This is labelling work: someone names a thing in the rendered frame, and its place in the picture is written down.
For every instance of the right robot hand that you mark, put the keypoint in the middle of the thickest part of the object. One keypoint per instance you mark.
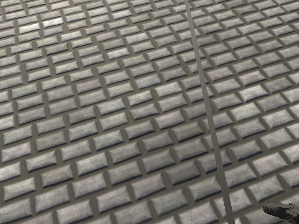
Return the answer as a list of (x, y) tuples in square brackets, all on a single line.
[(290, 211)]

